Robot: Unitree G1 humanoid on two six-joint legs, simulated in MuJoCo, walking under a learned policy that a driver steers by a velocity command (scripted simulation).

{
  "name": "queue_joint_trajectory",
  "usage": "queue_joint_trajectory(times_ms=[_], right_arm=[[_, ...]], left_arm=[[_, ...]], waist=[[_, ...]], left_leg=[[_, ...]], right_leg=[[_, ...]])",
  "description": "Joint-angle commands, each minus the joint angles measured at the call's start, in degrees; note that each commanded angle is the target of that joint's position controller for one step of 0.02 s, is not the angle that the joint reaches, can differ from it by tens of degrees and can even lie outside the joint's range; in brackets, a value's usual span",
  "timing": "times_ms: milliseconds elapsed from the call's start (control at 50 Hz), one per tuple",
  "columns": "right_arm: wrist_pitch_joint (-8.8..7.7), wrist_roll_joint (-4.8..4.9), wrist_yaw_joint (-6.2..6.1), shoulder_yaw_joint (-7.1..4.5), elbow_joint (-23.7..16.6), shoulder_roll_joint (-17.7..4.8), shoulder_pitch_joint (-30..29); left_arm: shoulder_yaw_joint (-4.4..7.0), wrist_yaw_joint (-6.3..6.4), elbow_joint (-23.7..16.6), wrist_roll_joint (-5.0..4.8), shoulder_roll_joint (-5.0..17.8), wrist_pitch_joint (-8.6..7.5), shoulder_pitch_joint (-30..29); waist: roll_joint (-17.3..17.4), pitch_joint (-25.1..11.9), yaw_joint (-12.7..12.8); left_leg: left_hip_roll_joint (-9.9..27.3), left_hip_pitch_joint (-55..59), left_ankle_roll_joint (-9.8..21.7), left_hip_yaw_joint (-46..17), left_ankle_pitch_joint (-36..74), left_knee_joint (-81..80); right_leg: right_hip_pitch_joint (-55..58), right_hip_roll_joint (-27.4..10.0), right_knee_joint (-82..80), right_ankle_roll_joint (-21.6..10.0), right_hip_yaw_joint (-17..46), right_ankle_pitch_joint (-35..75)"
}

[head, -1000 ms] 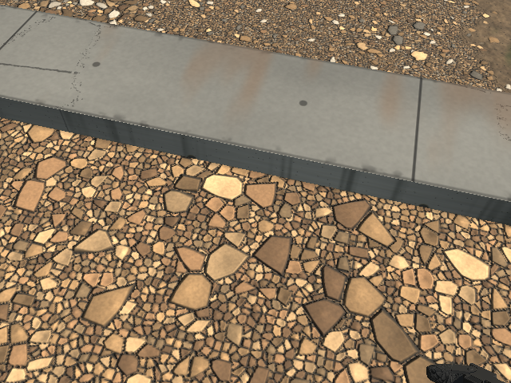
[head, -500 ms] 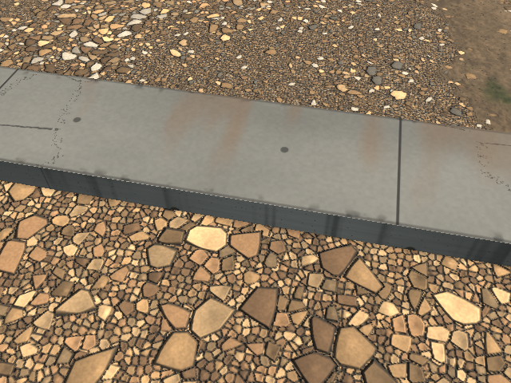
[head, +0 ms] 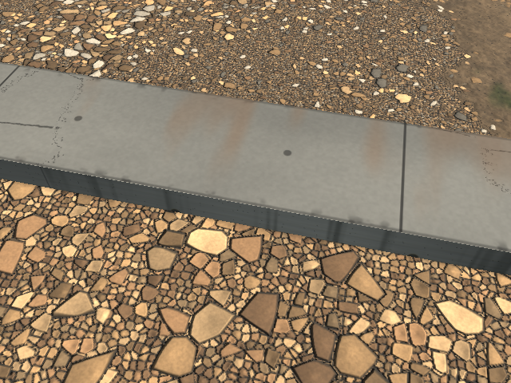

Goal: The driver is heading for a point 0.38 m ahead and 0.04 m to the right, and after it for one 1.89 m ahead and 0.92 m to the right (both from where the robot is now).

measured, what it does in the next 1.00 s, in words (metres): walks ahead: left foot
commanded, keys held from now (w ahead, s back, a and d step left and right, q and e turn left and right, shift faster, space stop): shift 0.12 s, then w+shift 0.50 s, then w+e+shift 0.38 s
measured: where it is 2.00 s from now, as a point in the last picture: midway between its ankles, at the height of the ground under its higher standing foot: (365, 157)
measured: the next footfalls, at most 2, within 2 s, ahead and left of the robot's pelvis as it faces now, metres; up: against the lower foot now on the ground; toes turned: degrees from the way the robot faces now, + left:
left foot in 0.70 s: +0.36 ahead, +0.15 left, +0.00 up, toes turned +4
right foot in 1.18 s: +0.73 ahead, -0.05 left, +0.00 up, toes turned -28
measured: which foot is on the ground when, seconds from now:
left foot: down 0.00-0.34, up 0.36-0.68, down 0.70-1.00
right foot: down 0.00-0.70, up 0.72-1.00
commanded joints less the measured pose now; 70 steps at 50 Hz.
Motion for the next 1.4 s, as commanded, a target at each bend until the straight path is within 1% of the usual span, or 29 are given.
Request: queue_joint_trajectory(times_ms=[20,120,180,260,300,320,340,360,380,420,620,660,680,700,720,740,780,860,980,1060,1100,1140,1160,1180,1200,1220,1240,1300,1400], right_arm=[[-0.37,-0.04,-0.14,-0.87,-1.14,-5.82,0.14],[-0.39,-0.07,-0.13,-0.76,-0.50,-5.58,0.46],[-0.75,1.25,0.02,-2.00,0.33,-8.30,4.60],[-4.64,1.61,0.87,-2.93,-2.24,-9.82,5.44],[-5.18,1.78,1.25,-2.66,-5.82,-8.84,-1.07],[-5.29,1.91,1.55,-2.14,-8.79,-7.38,-7.61],[-5.84,2.14,1.82,-1.22,-11.76,-3.80,-12.82],[-4.57,-2.29,3.17,-0.78,-14.35,-1.67,-14.69],[-4.17,-4.16,3.50,-1.77,-14.93,-5.78,-15.52],[-4.64,-3.21,4.96,-1.94,-13.80,-5.35,-9.91],[-2.87,-2.33,6.34,-0.77,-20.37,-4.15,-16.95],[-3.30,-2.38,5.11,-1.85,-19.02,-6.34,-8.20],[-3.80,-2.28,4.22,-2.97,-15.31,-8.41,4.59],[-4.67,-3.01,3.18,-4.55,-11.78,-12.38,17.57],[-5.57,-4.79,2.54,-5.79,-11.00,-20.23,23.99],[-5.50,-4.12,3.05,-5.31,-12.41,-18.41,18.89],[-6.10,-3.16,3.39,-3.36,-13.27,-9.96,8.04],[-7.43,-1.95,2.95,-1.45,-9.75,-3.91,8.67],[-8.96,-1.97,2.53,-0.85,-7.87,-3.98,14.24],[-8.64,-1.48,0.62,-0.80,-7.84,-7.71,16.97],[-7.46,-1.59,-0.79,-1.66,-8.52,-11.85,18.45],[-5.59,-2.28,-1.30,-2.78,-10.86,-15.07,14.28],[-4.69,-2.68,-0.75,-3.05,-12.36,-15.18,11.67],[-4.30,-2.87,0.69,-3.03,-12.62,-13.09,10.03],[-5.31,-4.00,1.59,-0.69,-16.25,-3.60,7.87],[-7.22,-2.42,1.96,-0.11,-23.83,-3.79,8.05],[-8.82,-2.94,2.18,0.12,-24.14,-6.64,5.98],[-7.16,-4.69,2.04,0.23,-23.46,-7.98,5.36],[-3.94,-4.76,2.43,2.41,-30.58,-3.15,-5.84]], left_arm=[[0.81,0.26,-0.73,0.02,5.20,-0.31,2.69],[0.66,0.39,0.10,0.03,4.87,-0.32,3.47],[1.50,0.54,-0.23,-1.17,6.72,-0.54,4.91],[0.84,-0.66,-3.50,-1.24,2.69,-4.70,1.98],[0.84,-1.22,-2.27,-1.04,2.17,-5.24,7.96],[1.02,-1.07,0.07,-0.88,2.62,-5.41,14.94],[2.15,-0.68,2.43,-0.69,6.69,-5.81,22.75],[3.52,-1.79,2.73,2.84,11.59,-5.07,26.12],[3.01,-1.72,1.26,3.47,8.47,-4.33,21.09],[2.81,-1.70,-1.15,2.31,7.73,-4.73,16.07],[3.02,-2.49,-0.43,1.00,9.03,-6.73,16.83],[3.10,-2.71,-0.38,0.84,10.36,-6.52,15.84],[3.30,-2.66,-0.89,0.75,11.50,-6.32,13.80],[3.25,-2.61,-2.09,0.96,11.59,-6.21,11.38],[1.20,-3.31,-5.61,0.20,1.42,-6.29,13.44],[2.22,-3.11,-6.81,-1.41,4.63,-6.82,11.97],[2.65,-3.43,-7.83,-0.68,5.90,-6.10,7.04],[2.30,-5.57,-10.13,1.15,1.57,-2.81,4.46],[1.26,-7.21,-16.28,0.28,2.54,-1.22,-9.57],[0.33,-7.41,-19.17,0.56,3.86,-1.54,-15.50],[0.78,-6.91,-18.44,0.27,6.27,-1.33,-11.51],[2.36,-5.84,-14.87,0.18,10.54,-0.99,4.44],[4.04,-4.92,-11.55,0.20,13.42,-1.16,15.34],[5.51,-3.77,-10.24,-0.50,14.47,-1.31,16.67],[5.90,-3.46,-10.53,-0.42,17.44,-1.13,10.71],[6.23,-3.86,-12.50,1.08,21.35,-0.64,9.32],[6.14,-3.48,-13.58,1.77,18.72,-0.62,8.82],[4.63,-2.23,-14.24,0.86,13.97,-2.62,3.84],[3.82,-1.67,-13.22,0.04,13.68,-5.52,12.38]], waist=[[-0.03,-1.63,-0.09],[0.14,-1.07,-0.11],[1.21,2.16,-0.80],[8.36,3.12,-0.54],[8.08,1.69,4.16],[5.79,2.36,8.23],[-3.34,2.40,11.07],[-21.65,2.78,12.19],[-11.55,6.49,9.39],[-5.24,3.00,4.79],[-7.76,7.03,3.22],[-7.66,2.21,-1.53],[-5.84,-4.17,-7.63],[-2.65,-11.23,-13.67],[16.97,-20.18,-11.50],[14.99,-20.87,-9.27],[4.24,-6.14,-3.55],[5.15,0.57,1.51],[1.96,6.19,0.93],[1.32,6.58,1.48],[4.52,1.40,4.22],[7.88,-6.07,12.25],[6.79,-10.21,16.47],[-0.17,-8.49,16.33],[-11.91,-2.06,8.67],[-10.86,-12.11,4.55],[-1.83,-9.07,4.87],[7.23,0.44,-1.75],[1.34,1.81,0.83]], left_leg=[[2.50,4.30,2.26,-2.57,11.21,-3.64],[2.42,3.76,2.24,-2.63,9.15,-4.19],[3.03,-1.97,5.23,-5.38,-34.18,-5.55],[14.28,-1.99,10.33,-21.78,-31.04,-16.01],[13.84,-13.00,9.27,-20.52,-29.93,-17.11],[9.00,-21.40,5.89,-12.73,-26.14,-12.21],[1.98,-31.87,1.02,-2.04,-17.95,2.78],[-1.81,-42.40,1.01,4.74,-13.81,18.79],[2.65,-44.63,2.14,-0.35,-9.09,25.41],[4.58,-41.85,2.60,-1.53,-2.59,29.33],[2.95,-19.47,3.81,7.12,3.73,9.22],[-1.07,-5.30,5.48,8.14,0.09,8.05],[-2.97,9.60,5.95,8.14,0.07,5.90],[2.68,28.46,6.24,1.87,-4.55,5.77],[22.39,40.81,7.31,-26.09,-36.85,-5.34],[26.08,31.52,6.93,-45.71,-49.27,-19.18],[22.87,15.22,5.14,-27.24,-31.55,-17.41],[17.38,3.95,1.88,-6.45,-12.37,-20.42],[12.85,4.70,-0.55,12.05,11.58,-24.03],[11.79,11.46,-2.04,19.07,49.95,-20.92],[13.61,18.97,-2.75,19.32,74.16,-11.29],[16.19,18.83,-1.32,17.36,84.47,8.75],[16.51,13.35,0.55,15.18,75.83,25.25],[9.15,1.70,1.32,15.06,33.67,46.78],[0.38,-21.80,0.52,10.79,-14.59,66.76],[-1.80,-35.75,-1.15,-1.08,-14.06,71.07],[1.95,-39.33,-0.75,-5.35,-10.37,64.98],[6.96,-30.97,-3.20,-5.11,-6.20,53.77],[9.22,-46.48,-5.15,0.20,-9.75,64.22]], right_leg=[[-4.21,-1.58,-4.76,-0.92,1.29,9.29],[-4.57,-1.46,-5.01,-0.79,1.08,7.42],[-11.06,-0.88,-1.90,-4.16,1.55,-27.25],[-13.42,-1.43,6.72,-4.47,-1.36,-7.20],[-0.93,-1.52,6.12,-6.76,-2.01,-5.55],[8.34,-1.83,-1.33,-8.37,-1.44,-8.26],[16.98,-8.47,-10.05,-11.19,9.73,-16.44],[21.89,-20.85,-22.76,-14.59,33.62,-30.51],[18.07,-22.65,-21.80,-14.93,34.45,-27.72],[17.48,-18.99,-21.17,-12.64,27.04,-19.32],[7.63,-14.62,-26.14,-10.13,4.50,14.25],[6.26,-14.57,-12.41,-9.37,2.32,43.85],[1.59,-12.40,1.53,-8.46,0.49,50.05],[-12.40,-8.63,19.82,-7.57,-0.21,38.25],[-29.89,0.11,43.48,-6.39,0.75,-9.11],[-33.52,1.96,52.92,-8.46,8.48,-7.68],[-34.73,-5.57,53.10,-8.97,5.59,4.37],[-32.40,-8.91,49.44,-7.17,4.64,8.75],[-37.00,-6.33,36.31,-7.74,-2.34,22.15],[-27.17,-0.73,17.77,-9.93,-11.28,22.08],[-21.07,3.50,15.47,-11.56,-13.86,18.49],[-6.50,5.79,15.33,-14.17,-12.06,10.86],[5.02,6.19,11.55,-16.35,-8.38,5.62],[13.22,4.14,6.04,-18.54,-3.14,3.09],[16.35,-2.96,11.30,-20.78,12.60,14.75],[26.45,-10.39,-1.97,-31.07,38.36,4.84],[23.30,-14.15,-13.56,-28.80,45.66,-10.16],[2.92,-8.05,-16.00,-22.96,32.46,4.12],[-0.53,-3.32,-13.26,-22.93,28.48,19.24]])
Velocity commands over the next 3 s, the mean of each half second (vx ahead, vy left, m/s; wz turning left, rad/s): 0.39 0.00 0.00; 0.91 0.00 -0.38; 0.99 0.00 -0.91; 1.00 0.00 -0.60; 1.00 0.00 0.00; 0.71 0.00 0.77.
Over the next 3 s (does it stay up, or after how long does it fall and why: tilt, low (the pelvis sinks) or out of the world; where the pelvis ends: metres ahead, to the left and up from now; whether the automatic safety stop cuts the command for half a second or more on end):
stays up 1.79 -1.07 -0.09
